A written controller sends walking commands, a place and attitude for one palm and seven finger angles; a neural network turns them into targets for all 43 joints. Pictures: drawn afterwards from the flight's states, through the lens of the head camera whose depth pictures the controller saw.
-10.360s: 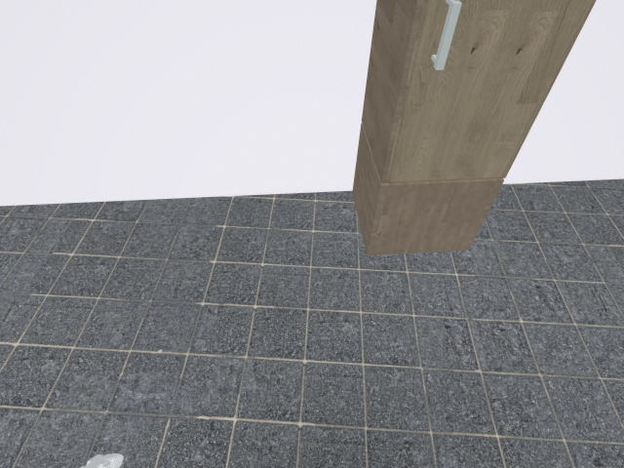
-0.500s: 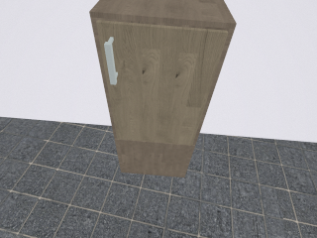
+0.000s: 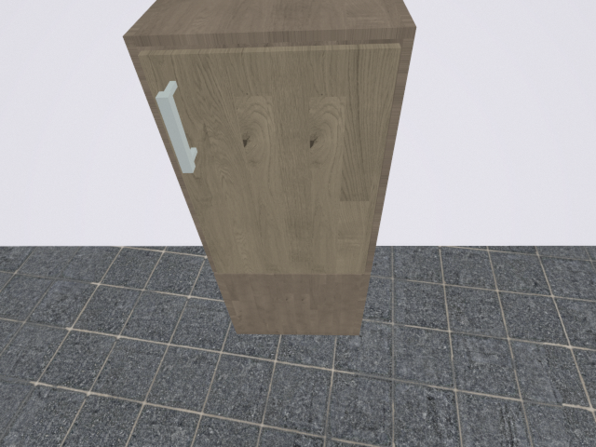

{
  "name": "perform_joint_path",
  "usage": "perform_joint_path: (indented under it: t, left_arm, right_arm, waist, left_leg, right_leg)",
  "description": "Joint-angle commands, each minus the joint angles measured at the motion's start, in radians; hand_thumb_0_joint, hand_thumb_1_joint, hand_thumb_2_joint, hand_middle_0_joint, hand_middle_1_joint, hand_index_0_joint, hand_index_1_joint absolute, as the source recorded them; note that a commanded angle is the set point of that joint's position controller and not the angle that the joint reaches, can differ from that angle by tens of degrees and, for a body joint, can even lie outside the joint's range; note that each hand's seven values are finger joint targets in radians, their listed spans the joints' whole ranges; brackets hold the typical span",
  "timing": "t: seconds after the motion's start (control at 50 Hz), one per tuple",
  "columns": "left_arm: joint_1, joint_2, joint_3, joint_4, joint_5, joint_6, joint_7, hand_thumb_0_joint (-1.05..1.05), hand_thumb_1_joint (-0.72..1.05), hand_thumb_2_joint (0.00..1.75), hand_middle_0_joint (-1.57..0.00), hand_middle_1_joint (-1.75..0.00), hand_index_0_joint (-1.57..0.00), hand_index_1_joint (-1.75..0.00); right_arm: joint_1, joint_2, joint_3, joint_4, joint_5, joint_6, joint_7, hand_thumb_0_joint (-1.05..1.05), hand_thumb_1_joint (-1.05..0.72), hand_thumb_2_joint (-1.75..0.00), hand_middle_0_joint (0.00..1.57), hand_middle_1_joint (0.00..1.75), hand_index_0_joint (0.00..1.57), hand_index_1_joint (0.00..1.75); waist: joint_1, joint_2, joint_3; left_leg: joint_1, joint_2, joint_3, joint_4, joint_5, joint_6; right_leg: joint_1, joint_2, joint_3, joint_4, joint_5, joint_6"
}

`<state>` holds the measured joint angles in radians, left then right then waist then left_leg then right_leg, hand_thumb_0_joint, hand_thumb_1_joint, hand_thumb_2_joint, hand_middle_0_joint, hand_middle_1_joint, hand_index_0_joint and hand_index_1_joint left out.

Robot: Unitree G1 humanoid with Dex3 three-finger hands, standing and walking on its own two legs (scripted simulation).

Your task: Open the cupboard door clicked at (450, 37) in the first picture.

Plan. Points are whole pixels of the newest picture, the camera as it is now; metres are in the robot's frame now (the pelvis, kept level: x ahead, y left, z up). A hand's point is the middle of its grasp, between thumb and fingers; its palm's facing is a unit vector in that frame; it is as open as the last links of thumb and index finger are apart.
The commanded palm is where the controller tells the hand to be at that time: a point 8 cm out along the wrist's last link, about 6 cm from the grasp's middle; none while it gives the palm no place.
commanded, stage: look again from close up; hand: left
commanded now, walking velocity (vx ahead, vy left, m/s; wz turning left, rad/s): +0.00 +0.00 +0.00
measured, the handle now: (180, 128) +0.58 +0.23 +0.14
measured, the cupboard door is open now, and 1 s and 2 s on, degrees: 0 0 0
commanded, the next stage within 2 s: raise the hand with hooked fingers in 0.08 s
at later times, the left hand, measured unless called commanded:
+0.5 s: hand (170, 407) +0.17 +0.17 +0.01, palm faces -0.02 -1.00 -0.03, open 8.0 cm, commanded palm +0.12 +0.24 -0.02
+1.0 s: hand (112, 393) +0.18 +0.24 +0.04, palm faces +0.02 -1.00 -0.06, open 11.0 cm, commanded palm +0.15 +0.28 +0.05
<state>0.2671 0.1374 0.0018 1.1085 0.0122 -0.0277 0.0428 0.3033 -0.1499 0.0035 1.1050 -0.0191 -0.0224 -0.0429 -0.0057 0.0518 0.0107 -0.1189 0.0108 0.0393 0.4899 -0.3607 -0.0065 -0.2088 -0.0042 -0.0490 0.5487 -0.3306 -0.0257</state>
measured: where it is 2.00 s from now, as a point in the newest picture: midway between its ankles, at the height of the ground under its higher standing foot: outside the picture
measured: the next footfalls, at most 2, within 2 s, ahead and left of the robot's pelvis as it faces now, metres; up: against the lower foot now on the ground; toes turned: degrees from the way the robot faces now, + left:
none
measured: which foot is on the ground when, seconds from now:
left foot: down 0.00-1.00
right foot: down 0.00-1.00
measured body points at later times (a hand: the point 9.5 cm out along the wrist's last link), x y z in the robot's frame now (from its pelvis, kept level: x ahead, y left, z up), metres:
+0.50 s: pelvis -0.05 -0.01 -0.04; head -0.02 -0.01 +0.41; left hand +0.17 +0.22 +0.02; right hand +0.17 -0.28 -0.08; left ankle -0.06 +0.12 -0.73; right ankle -0.02 -0.10 -0.73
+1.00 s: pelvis -0.06 +0.02 -0.04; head -0.04 +0.02 +0.41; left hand +0.17 +0.29 +0.04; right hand +0.08 -0.19 -0.12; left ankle -0.06 +0.12 -0.73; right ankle -0.02 -0.10 -0.73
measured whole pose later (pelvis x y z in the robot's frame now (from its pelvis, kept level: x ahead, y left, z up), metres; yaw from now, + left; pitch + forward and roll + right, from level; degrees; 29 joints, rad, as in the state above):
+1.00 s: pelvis -0.06 +0.02 -0.04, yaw +1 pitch +6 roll -2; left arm 0.24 0.30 0.25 0.04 -0.30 -0.20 -0.29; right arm 0.33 -0.21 0.09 0.58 0.03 -0.26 -0.06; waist -0.01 0.03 -0.06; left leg -0.55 0.01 0.00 0.89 -0.45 0.02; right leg -0.57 -0.02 -0.07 0.82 -0.35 -0.01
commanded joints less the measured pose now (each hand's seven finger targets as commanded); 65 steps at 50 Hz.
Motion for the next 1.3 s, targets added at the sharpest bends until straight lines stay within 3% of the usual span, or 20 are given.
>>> perform_joint_path:
  t: [0.0, 0.14, 0.16, 0.18, 0.2, 0.22, 0.24, 0.26, 0.28, 0.3, 0.32, 0.36, 0.4, 0.46, 0.54, 0.6, 0.68, 0.82, 1.0, 1.28]
  left_arm:
    - [0.059, 0.113, 0.023, -0.027, -0.001, -0.013, -0.001, 0.00, 0.90, 0.90, -0.20, -0.30, -0.20, -0.30]
    - [0.059, 0.123, 0.025, -0.031, 0.000, -0.012, -0.002, 0.00, 0.90, 0.90, -0.20, -0.30, -0.20, -0.30]
    - [0.184, 0.159, 0.038, 0.017, 0.001, -0.022, 0.041, 0.00, 0.90, 0.90, -0.20, -0.30, -0.20, -0.30]
    - [-0.630, 0.369, 0.130, -1.503, -0.186, -0.264, 0.010, 0.00, 0.88, 0.89, -0.20, -0.32, -0.20, -0.32]
    - [-0.136, 0.313, 0.134, -1.248, -0.099, -0.213, 0.044, 0.00, 0.85, 0.88, -0.20, -0.33, -0.20, -0.33]
    - [0.103, 0.093, 0.030, -1.140, -0.149, -0.083, 0.070, 0.00, 0.83, 0.87, -0.21, -0.34, -0.21, -0.34]
    - [0.068, 0.023, 0.009, -1.109, -0.169, -0.085, 0.049, 0.00, 0.81, 0.86, -0.21, -0.36, -0.21, -0.36]
    - [0.011, 0.073, 0.052, -1.167, -0.180, -0.130, 0.027, 0.00, 0.78, 0.85, -0.21, -0.37, -0.21, -0.37]
    - [0.032, 0.153, 0.159, -1.140, -0.175, -0.187, 0.001, 0.00, 0.76, 0.84, -0.21, -0.39, -0.21, -0.39]
    - [0.151, 0.100, 0.159, -1.067, -0.184, -0.241, -0.045, 0.00, 0.74, 0.83, -0.21, -0.40, -0.21, -0.40]
    - [0.251, 0.088, 0.179, -0.981, -0.197, -0.293, -0.104, 0.00, 0.71, 0.82, -0.21, -0.42, -0.21, -0.42]
    - [0.335, 0.043, 0.184, -0.917, -0.241, -0.439, -0.232, 0.00, 0.67, 0.80, -0.22, -0.45, -0.22, -0.45]
    - [0.313, 0.088, 0.219, -0.940, -0.288, -0.582, -0.380, 0.00, 0.62, 0.78, -0.22, -0.48, -0.22, -0.48]
    - [0.221, 0.185, 0.274, -1.053, -0.329, -0.508, -0.467, 0.00, 0.55, 0.75, -0.22, -0.53, -0.22, -0.53]
    - [-0.032, 0.199, 0.261, -1.257, -0.340, -0.403, -0.379, 0.00, 0.46, 0.71, -0.23, -0.58, -0.23, -0.58]
    - [-0.145, 0.221, 0.234, -1.423, -0.283, -0.437, -0.304, 0.00, 0.39, 0.68, -0.24, -0.63, -0.24, -0.63]
    - [-0.160, 0.213, 0.176, -1.416, -0.255, -0.429, -0.310, 0.00, 0.29, 0.64, -0.24, -0.69, -0.24, -0.69]
    - [-0.079, 0.295, 0.311, -1.217, -0.318, -0.235, -0.356, 0.00, 0.13, 0.57, -0.25, -0.80, -0.25, -0.80]
    - [-0.157, 0.299, 0.337, -1.295, -0.333, -0.265, -0.336, 0.00, -0.08, 0.48, -0.27, -0.93, -0.27, -0.93]
    - [-0.377, 0.397, 0.416, -1.233, -0.351, -0.157, -0.401, 0.00, -0.41, 0.34, -0.29, -1.14, -0.29, -1.14]
  right_arm:
    - [0.078, -0.065, -0.011, -0.017, 0.003, -0.012, -0.001, 0.00, -0.90, -0.90, 0.20, 0.30, 0.20, 0.30]
    - [0.069, -0.071, -0.011, -0.006, 0.004, -0.008, -0.001, 0.00, -0.90, -0.90, 0.20, 0.30, 0.20, 0.30]
    - [-0.065, -0.121, -0.029, -0.077, 0.015, -0.006, 0.009, 0.00, -0.90, -0.90, 0.20, 0.30, 0.20, 0.30]
    - [-0.074, -0.292, -0.049, -0.424, 0.061, -0.185, -0.036, 0.00, -0.90, -0.90, 0.20, 0.30, 0.20, 0.30]
    - [-0.096, -0.208, -0.039, -0.358, 0.029, -0.263, -0.071, 0.00, -0.90, -0.90, 0.20, 0.30, 0.20, 0.30]
    - [-0.120, -0.161, -0.039, -0.366, 0.057, -0.290, -0.062, 0.00, -0.90, -0.90, 0.20, 0.30, 0.20, 0.30]
    - [-0.094, -0.179, -0.043, -0.348, 0.064, -0.301, -0.057, 0.00, -0.90, -0.90, 0.20, 0.30, 0.20, 0.30]
    - [-0.107, -0.210, -0.067, -0.409, 0.053, -0.321, -0.052, 0.00, -0.90, -0.90, 0.20, 0.30, 0.20, 0.30]
    - [-0.084, -0.229, -0.084, -0.424, 0.030, -0.326, -0.048, 0.00, -0.90, -0.90, 0.20, 0.30, 0.20, 0.30]
    - [-0.092, -0.214, -0.088, -0.457, 0.020, -0.328, -0.042, 0.00, -0.90, -0.90, 0.20, 0.30, 0.20, 0.30]
    - [-0.107, -0.211, -0.094, -0.494, 0.023, -0.331, -0.024, 0.00, -0.90, -0.90, 0.20, 0.30, 0.20, 0.30]
    - [-0.146, -0.204, -0.098, -0.558, 0.021, -0.325, 0.004, 0.00, -0.90, -0.90, 0.20, 0.30, 0.20, 0.30]
    - [-0.168, -0.221, -0.102, -0.621, 0.026, -0.324, 0.030, 0.00, -0.90, -0.90, 0.20, 0.30, 0.20, 0.30]
    - [-0.195, -0.240, -0.098, -0.755, 0.054, -0.288, 0.030, 0.00, -0.90, -0.90, 0.20, 0.30, 0.20, 0.30]
    - [-0.151, -0.231, -0.078, -0.815, 0.060, -0.253, -0.002, 0.00, -0.90, -0.90, 0.20, 0.30, 0.20, 0.30]
    - [-0.091, -0.217, -0.059, -0.787, 0.047, -0.257, -0.012, 0.00, -0.90, -0.90, 0.20, 0.30, 0.20, 0.30]
    - [-0.079, -0.224, -0.031, -0.740, 0.044, -0.277, -0.021, 0.00, -0.90, -0.90, 0.20, 0.30, 0.20, 0.30]
    - [-0.135, -0.228, -0.006, -0.726, 0.060, -0.287, -0.040, 0.00, -0.90, -0.90, 0.20, 0.30, 0.20, 0.30]
    - [-0.093, -0.236, -0.007, -0.699, 0.054, -0.343, -0.031, 0.00, -0.90, -0.90, 0.20, 0.30, 0.20, 0.30]
    - [-0.109, -0.250, -0.001, -0.662, 0.066, -0.323, -0.060, 0.00, -0.90, -0.90, 0.20, 0.30, 0.20, 0.30]
  waist:
    - [-0.003, -0.068, 0.030]
    - [0.000, -0.067, 0.030]
    - [0.071, -0.326, 0.079]
    - [-0.063, -0.054, -0.406]
    - [0.017, 0.227, -0.458]
    - [0.009, 0.251, -0.269]
    - [-0.029, 0.053, -0.121]
    - [-0.045, -0.060, -0.063]
    - [-0.043, -0.163, -0.138]
    - [-0.014, -0.240, -0.135]
    - [0.027, -0.199, -0.113]
    - [0.063, -0.299, -0.128]
    - [0.061, -0.242, -0.169]
    - [0.083, -0.106, -0.254]
    - [0.010, -0.124, -0.219]
    - [-0.015, 0.039, -0.276]
    - [-0.044, 0.090, -0.269]
    - [0.027, -0.033, -0.217]
    - [0.025, 0.000, -0.242]
    - [0.032, 0.052, -0.207]
  left_leg:
    - [-0.060, 0.083, -0.056, -0.076, 0.306, 0.030]
    - [-0.058, 0.080, -0.048, -0.082, 0.277, 0.027]
    - [-0.220, 0.078, 0.007, 0.183, 0.222, 0.002]
    - [-0.002, -0.016, -0.014, 0.011, 0.377, 0.054]
    - [0.108, 0.006, -0.007, -0.043, 0.608, 0.060]
    - [0.037, 0.021, -0.051, -0.035, 0.659, 0.013]
    - [-0.025, 0.027, -0.054, 0.006, 0.617, 0.020]
    - [-0.096, 0.003, -0.057, 0.066, 0.503, 0.035]
    - [-0.155, -0.010, -0.044, 0.109, 0.429, 0.037]
    - [-0.235, -0.017, -0.041, 0.139, 0.359, 0.032]
    - [-0.309, -0.031, -0.037, 0.170, 0.316, 0.019]
    - [-0.474, -0.044, -0.024, 0.253, 0.215, 0.001]
    - [-0.575, -0.057, -0.011, 0.343, 0.131, -0.007]
    - [-0.604, -0.076, 0.027, 0.380, 0.051, 0.015]
    - [-0.602, -0.051, -0.009, 0.391, -0.038, 0.034]
    - [-0.500, -0.025, -0.040, 0.383, 0.024, 0.037]
    - [-0.438, -0.013, -0.076, 0.355, 0.062, 0.036]
    - [-0.485, -0.015, -0.091, 0.246, 0.012, 0.024]
    - [-0.377, -0.008, -0.087, 0.176, 0.095, 0.015]
    - [-0.221, -0.009, -0.084, 0.099, 0.241, 0.010]
  right_leg:
    - [0.048, -0.112, 0.104, -0.078, 0.440, -0.036]
    - [0.060, -0.116, 0.112, -0.096, 0.451, -0.039]
    - [0.105, -0.171, 0.192, -0.106, 1.025, 0.045]
    - [0.167, -0.113, 0.165, -0.012, 0.856, -0.013]
    - [0.156, -0.040, 0.111, 0.028, 0.596, -0.033]
    - [0.017, -0.029, 0.030, 0.010, 0.345, -0.020]
    - [-0.063, -0.022, -0.009, -0.013, 0.344, -0.002]
    - [-0.125, -0.019, -0.008, -0.002, 0.397, 0.006]
    - [-0.145, -0.023, -0.023, 0.024, 0.386, 0.016]
    - [-0.176, -0.018, -0.029, 0.059, 0.350, 0.027]
    - [-0.184, -0.022, -0.015, 0.098, 0.330, 0.022]
    - [-0.223, -0.024, 0.014, 0.189, 0.276, 0.025]
    - [-0.252, -0.045, 0.080, 0.240, 0.224, 0.020]
    - [-0.246, -0.056, 0.144, 0.212, -0.001, 0.004]
    - [-0.347, -0.027, 0.143, 0.172, -0.221, 0.019]
    - [-0.358, -0.004, 0.087, 0.225, -0.088, 0.001]
    - [-0.377, 0.016, 0.018, 0.255, 0.017, -0.004]
    - [-0.246, 0.013, 0.008, 0.161, -0.077, 0.000]
    - [-0.202, 0.013, -0.019, 0.145, 0.024, 0.001]
    - [-0.097, 0.016, -0.021, 0.070, 0.202, -0.004]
